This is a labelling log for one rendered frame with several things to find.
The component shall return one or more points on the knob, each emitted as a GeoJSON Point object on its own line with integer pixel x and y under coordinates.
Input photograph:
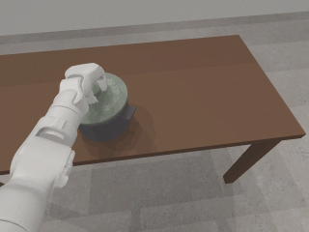
{"type": "Point", "coordinates": [96, 90]}

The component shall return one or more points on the table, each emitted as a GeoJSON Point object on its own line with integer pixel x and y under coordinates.
{"type": "Point", "coordinates": [190, 95]}

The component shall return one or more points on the pot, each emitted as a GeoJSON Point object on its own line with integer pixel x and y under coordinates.
{"type": "Point", "coordinates": [111, 129]}

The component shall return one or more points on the robot left hand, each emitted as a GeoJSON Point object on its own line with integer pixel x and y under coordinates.
{"type": "Point", "coordinates": [96, 74]}

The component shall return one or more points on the robot left forearm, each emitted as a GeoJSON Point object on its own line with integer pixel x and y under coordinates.
{"type": "Point", "coordinates": [61, 122]}

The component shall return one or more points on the robot left upper arm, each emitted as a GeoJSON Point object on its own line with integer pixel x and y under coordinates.
{"type": "Point", "coordinates": [45, 165]}

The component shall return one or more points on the lid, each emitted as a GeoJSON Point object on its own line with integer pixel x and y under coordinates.
{"type": "Point", "coordinates": [110, 103]}

